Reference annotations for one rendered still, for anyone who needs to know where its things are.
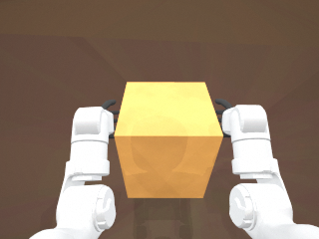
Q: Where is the left robot hand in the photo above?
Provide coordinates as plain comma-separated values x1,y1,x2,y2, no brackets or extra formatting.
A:
101,100,120,139

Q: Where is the right robot hand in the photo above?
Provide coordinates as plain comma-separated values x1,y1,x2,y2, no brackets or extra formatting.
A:
215,99,233,138

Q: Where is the right robot upper arm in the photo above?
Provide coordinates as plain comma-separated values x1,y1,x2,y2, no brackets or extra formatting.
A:
229,183,319,239

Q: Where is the carton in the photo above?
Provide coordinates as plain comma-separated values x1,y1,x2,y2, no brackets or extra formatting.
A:
114,82,223,198

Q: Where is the robot right forearm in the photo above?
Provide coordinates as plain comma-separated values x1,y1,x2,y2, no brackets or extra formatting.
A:
221,105,293,216

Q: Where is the left robot upper arm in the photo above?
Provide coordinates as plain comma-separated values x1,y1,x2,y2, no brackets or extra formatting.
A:
29,184,117,239

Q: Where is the robot left forearm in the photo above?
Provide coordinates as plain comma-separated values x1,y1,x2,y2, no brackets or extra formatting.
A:
56,107,115,224

